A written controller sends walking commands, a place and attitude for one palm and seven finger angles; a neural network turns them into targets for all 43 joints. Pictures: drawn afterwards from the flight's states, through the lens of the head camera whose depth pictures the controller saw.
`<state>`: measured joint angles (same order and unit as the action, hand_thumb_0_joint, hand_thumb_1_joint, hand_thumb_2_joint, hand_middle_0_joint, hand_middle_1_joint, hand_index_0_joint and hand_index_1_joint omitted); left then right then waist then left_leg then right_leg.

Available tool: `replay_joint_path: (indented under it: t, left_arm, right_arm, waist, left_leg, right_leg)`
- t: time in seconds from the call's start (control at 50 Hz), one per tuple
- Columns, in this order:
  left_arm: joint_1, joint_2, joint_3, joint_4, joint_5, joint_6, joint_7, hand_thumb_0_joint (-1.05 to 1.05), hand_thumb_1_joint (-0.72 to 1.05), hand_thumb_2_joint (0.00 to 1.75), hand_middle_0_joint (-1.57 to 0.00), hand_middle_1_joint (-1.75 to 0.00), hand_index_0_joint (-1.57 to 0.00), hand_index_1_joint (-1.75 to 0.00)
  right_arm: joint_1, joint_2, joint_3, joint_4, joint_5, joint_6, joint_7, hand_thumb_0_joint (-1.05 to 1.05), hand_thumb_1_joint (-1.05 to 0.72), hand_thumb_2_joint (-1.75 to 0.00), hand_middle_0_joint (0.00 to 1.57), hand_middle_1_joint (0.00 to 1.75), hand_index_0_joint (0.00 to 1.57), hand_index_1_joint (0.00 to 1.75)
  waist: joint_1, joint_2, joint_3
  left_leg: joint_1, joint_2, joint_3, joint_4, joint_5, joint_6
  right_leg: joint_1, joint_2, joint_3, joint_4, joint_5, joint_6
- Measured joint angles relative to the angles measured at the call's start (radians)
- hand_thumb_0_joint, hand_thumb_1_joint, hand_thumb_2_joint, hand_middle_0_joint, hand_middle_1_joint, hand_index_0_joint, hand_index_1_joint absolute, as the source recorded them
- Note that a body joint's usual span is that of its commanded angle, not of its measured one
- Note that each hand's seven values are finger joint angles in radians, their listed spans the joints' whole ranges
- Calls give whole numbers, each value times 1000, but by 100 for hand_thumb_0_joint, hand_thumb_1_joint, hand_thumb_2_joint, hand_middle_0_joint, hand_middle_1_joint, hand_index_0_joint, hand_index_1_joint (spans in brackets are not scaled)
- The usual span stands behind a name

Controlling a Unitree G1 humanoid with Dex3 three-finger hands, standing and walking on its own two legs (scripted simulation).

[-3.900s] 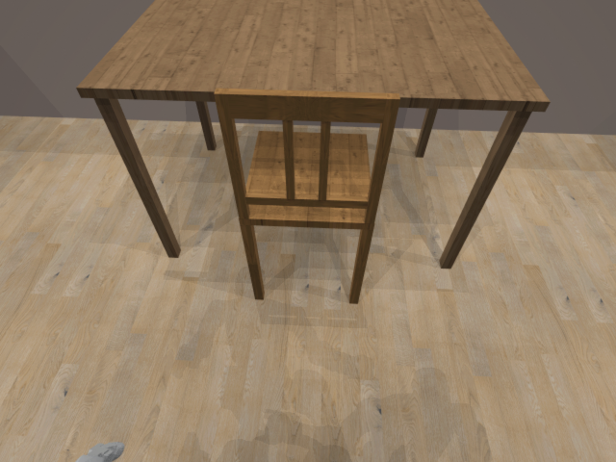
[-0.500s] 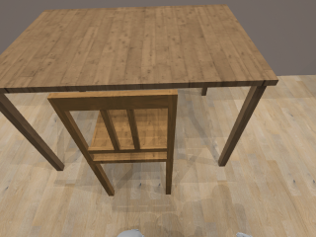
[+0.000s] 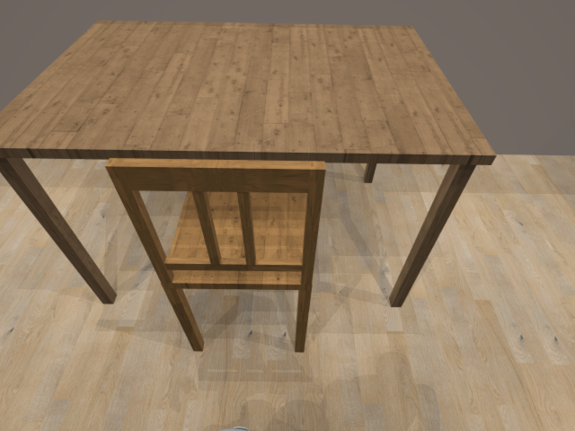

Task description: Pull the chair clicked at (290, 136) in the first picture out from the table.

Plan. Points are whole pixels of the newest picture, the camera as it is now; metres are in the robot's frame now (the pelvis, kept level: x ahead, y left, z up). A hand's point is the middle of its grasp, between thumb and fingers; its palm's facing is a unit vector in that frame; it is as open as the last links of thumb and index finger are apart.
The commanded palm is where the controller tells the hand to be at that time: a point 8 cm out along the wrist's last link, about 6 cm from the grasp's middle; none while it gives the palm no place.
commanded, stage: come to a stop and stand still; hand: left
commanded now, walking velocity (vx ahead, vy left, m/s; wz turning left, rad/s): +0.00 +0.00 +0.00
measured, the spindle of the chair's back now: (208, 228) +0.53 +0.19 -0.10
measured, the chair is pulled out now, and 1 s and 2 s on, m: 0.00 0.00 0.00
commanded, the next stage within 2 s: look again from close up in 0.10 s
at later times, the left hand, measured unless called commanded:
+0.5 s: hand out of the picture -0.01 +0.16 -0.16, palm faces +0.04 -0.98 -0.17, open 7.4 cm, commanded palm none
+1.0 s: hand out of the picture +0.08 +0.17 -0.16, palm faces +0.00 -0.98 -0.21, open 7.4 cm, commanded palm none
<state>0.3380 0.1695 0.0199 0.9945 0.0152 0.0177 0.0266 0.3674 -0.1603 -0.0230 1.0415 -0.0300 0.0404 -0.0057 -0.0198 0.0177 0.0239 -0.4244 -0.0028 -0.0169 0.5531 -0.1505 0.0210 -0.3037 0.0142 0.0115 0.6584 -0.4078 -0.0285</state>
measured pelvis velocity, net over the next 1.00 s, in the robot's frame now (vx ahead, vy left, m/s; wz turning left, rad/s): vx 0.06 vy -0.01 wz -0.02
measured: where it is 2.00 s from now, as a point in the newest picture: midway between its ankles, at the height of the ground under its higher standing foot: outside the picture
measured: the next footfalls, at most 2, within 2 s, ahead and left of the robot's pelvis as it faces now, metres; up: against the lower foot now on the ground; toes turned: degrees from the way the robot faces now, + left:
none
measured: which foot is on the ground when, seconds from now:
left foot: down 0.00-1.00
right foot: down 0.00-1.00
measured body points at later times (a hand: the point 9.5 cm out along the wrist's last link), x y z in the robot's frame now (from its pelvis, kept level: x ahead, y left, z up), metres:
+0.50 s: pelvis +0.01 -0.01 +0.01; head +0.02 -0.01 +0.46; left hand -0.01 +0.21 -0.15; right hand +0.03 -0.23 -0.15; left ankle +0.07 +0.11 -0.73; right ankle +0.02 -0.13 -0.73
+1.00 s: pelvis +0.06 -0.01 +0.02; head +0.07 -0.01 +0.47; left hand +0.08 +0.22 -0.14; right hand +0.06 -0.23 -0.15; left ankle +0.07 +0.11 -0.73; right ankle +0.02 -0.13 -0.73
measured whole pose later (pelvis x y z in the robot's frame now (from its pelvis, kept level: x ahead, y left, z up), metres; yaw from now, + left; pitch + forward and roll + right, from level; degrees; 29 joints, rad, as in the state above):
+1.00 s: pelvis +0.06 -0.01 +0.02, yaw -1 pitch +0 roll +1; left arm 0.26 0.16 -0.01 1.09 0.01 -0.03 0.04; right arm 0.25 -0.16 0.01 1.14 -0.01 -0.02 -0.02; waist 0.00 -0.01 0.03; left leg -0.21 -0.01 0.00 0.43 -0.22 0.00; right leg -0.15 0.00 0.04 0.45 -0.30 0.00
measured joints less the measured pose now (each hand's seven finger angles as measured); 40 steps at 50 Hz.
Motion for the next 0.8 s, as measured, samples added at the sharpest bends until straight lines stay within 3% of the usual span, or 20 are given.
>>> replay_joint_path:
  t: [0.1,0.14,0.18,0.22,0.36,0.56,0.8]
  left_arm:
    - [41,-19,-6,27,2,-12,-1,1,91,90,-20,-30,-20,-30]
    - [56,-29,-9,48,1,-2,0,1,90,90,-20,-30,-20,-30]
    - [66,-36,-13,66,1,5,1,1,90,90,-20,-30,-20,-30]
    - [48,-38,-15,77,-1,4,0,1,90,90,-20,-30,-20,-30]
    - [5,-32,-19,63,3,-25,-3,1,90,90,-20,-30,-20,-30]
    - [-4,-21,-28,95,-3,-33,-3,1,90,90,-20,-30,-20,-30]
    - [-55,-13,-31,99,-8,-45,4,1,91,90,-20,-30,-20,-30]
  right_arm:
    - [-51,9,-4,9,4,9,3,1,-91,-90,20,30,20,30]
    - [-65,7,-10,0,7,3,2,1,-91,-90,20,30,20,30]
    - [-66,3,-8,-13,10,-17,2,1,-91,-90,20,30,20,30]
    - [-74,5,-5,-11,9,-35,-8,1,-91,-90,20,30,20,30]
    - [-90,7,8,23,8,-34,-8,1,-92,-90,20,30,20,30]
    - [-100,0,16,43,14,-49,-7,1,-92,-90,20,30,20,30]
    - [-98,10,32,89,18,-62,-13,1,-91,-90,20,30,20,30]
  waist:
    - [20,-2,-6]
    - [21,-4,-15]
    - [17,-2,-31]
    - [16,-9,-20]
    - [41,-30,-12]
    - [24,-17,-5]
    - [23,-20,7]
  left_leg:
    - [-8,-9,-11,26,-119,-14]
    - [-2,-9,-4,98,-137,-18]
    - [52,-3,-4,63,-146,-14]
    - [65,-5,-6,30,-41,-10]
    - [97,-15,-4,-57,-35,-7]
    - [131,-3,2,-94,-9,-21]
    - [183,-7,15,-117,-41,-19]
  right_leg:
    - [20,-3,-2,-65,79,8]
    - [25,-4,-2,-79,115,10]
    - [14,0,-3,-66,124,17]
    - [12,-2,-5,-50,118,27]
    - [40,-12,0,-133,145,26]
    - [73,-3,6,-172,158,24]
    - [122,-8,19,-196,131,25]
